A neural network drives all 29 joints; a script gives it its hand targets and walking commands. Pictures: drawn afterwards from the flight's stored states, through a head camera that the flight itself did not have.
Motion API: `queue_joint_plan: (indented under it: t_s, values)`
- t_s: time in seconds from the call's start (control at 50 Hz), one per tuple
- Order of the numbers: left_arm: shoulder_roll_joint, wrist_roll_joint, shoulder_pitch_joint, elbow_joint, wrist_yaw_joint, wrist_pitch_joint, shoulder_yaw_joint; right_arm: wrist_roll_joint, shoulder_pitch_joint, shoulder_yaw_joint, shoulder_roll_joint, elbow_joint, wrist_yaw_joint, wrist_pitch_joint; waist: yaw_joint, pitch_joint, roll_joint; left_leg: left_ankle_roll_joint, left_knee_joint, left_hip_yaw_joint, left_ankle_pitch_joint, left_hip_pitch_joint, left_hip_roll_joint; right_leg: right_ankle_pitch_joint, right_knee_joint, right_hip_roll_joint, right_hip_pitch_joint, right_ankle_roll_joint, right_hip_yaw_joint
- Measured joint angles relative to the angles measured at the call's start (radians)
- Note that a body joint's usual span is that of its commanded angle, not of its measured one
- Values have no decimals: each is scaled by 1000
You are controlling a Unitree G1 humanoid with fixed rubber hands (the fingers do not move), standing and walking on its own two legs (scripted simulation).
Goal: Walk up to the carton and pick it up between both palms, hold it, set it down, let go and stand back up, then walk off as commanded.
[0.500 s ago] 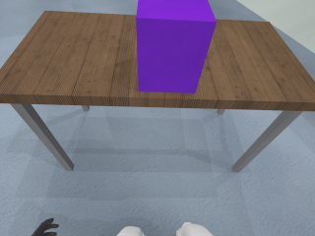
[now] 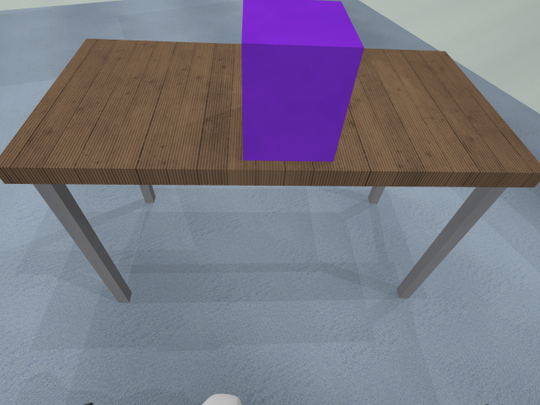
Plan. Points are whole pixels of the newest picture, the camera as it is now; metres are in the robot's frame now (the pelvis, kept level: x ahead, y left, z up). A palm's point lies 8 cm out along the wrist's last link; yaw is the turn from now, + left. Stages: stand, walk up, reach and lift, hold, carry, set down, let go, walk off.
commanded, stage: stand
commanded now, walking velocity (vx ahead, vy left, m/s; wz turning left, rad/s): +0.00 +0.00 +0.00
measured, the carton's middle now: (290, 83) +0.70 +0.00 +0.11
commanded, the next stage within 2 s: none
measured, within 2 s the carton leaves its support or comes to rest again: neither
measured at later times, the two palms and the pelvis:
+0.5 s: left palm out of the picture +0.01 +0.34 -0.06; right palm out of the picture +0.01 -0.31 -0.06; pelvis -0.09 +0.01 +0.03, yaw -1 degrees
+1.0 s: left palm out of the picture -0.04 +0.32 -0.08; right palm out of the picture -0.06 -0.29 -0.08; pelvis -0.13 +0.01 +0.03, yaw -1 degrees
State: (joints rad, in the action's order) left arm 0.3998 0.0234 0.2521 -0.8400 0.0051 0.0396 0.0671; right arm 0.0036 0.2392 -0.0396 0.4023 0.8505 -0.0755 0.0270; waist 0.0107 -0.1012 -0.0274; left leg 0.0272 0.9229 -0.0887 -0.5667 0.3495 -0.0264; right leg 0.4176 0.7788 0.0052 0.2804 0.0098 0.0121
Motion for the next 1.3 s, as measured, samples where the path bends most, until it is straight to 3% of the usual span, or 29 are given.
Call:
queue_joint_plan:
  t_s: [0.04,0.08,0.16,0.22,0.28,0.34,0.56,0.66,0.74,0.78,0.82,0.9,0.96,1.0,1.06,1.2,1.3]
  values:
    - [-9,-7,-11,-8,6,7,0,0,-2,4,-1,3,5,5,8,-2,-4,-10,-93,15,155,-38,-9,9,35,-21,3,12,-10]
    - [-19,-18,-29,-16,-4,18,4,6,-14,16,-19,3,21,-2,33,-8,-6,-3,-98,48,179,-56,-11,47,80,-17,15,5,-43]
    - [-4,-26,-77,-9,-14,7,5,7,-63,45,-65,-24,45,-10,37,-14,-7,11,-165,71,214,-67,-10,12,86,-18,29,-17,-57]
    - [21,-32,-98,-15,-11,-9,15,-2,-104,48,-68,-30,50,-11,31,-25,2,7,-214,71,265,-65,-11,-58,-39,-29,-33,-18,-48]
    - [24,-32,-110,-44,-10,-26,14,-20,-137,37,-50,-18,55,-17,30,-42,28,-2,-278,67,318,-80,0,-124,-164,-26,-77,27,-41]
    - [22,-29,-116,-80,-3,-39,5,-22,-144,17,-27,9,66,-21,15,-38,40,-3,-367,58,383,-101,-6,-176,-231,-34,-92,27,-31]
    - [5,-30,-124,-144,5,-48,2,-10,-121,-26,6,95,92,-26,6,-23,30,-29,-489,37,409,-91,-3,-189,-309,-36,-65,1,-6]
    - [4,-14,-119,-156,1,-32,8,-5,-99,-35,-12,97,105,-35,2,-1,8,-19,-339,54,210,-23,-2,-213,-317,-39,-39,-12,-2]
    - [-8,-1,-135,-143,-17,-20,15,1,-20,-43,-5,102,110,-47,-28,42,19,32,-200,69,149,-64,34,-289,-269,-30,-4,12,29]
    - [-10,-14,-161,-138,-17,-4,20,5,14,-41,-18,118,104,-51,-52,48,3,12,-244,66,229,-81,32,-205,-187,-44,32,17,40]
    - [-12,-19,-156,-123,-12,4,27,22,38,-23,-46,125,86,-49,-47,53,-21,4,-253,91,255,-88,27,-70,-59,-33,76,1,-12]
    - [-17,-23,-138,-102,3,6,24,22,45,-15,-77,124,77,-23,-41,52,-28,-4,-322,99,302,-97,18,-27,62,-37,56,-28,-37]
    - [-13,-30,-108,-110,5,-13,21,9,0,-11,-77,105,75,-13,-19,44,-22,-11,-351,114,323,-85,16,-64,-158,-56,-68,-38,-30]
    - [-16,-28,-99,-140,-4,-31,14,-7,-43,-9,-65,98,70,-5,-10,19,6,-18,-366,113,333,-92,35,-142,-256,-43,-107,13,-27]
    - [-5,-35,-105,-180,-1,-48,2,-17,-84,-4,-50,97,66,14,-13,8,15,-24,-460,103,389,-133,29,-165,-310,-47,-134,29,-15]
    - [-6,-38,-153,-206,5,-58,-14,-15,-152,-1,-18,123,74,-1,8,8,43,-33,-539,80,439,-175,35,-205,-385,-40,-182,18,10]
    - [-15,-35,-147,-220,2,-56,-17,-7,-158,-9,-15,134,78,-14,5,28,46,-42,-570,71,458,-177,40,-216,-408,-33,-183,10,19]
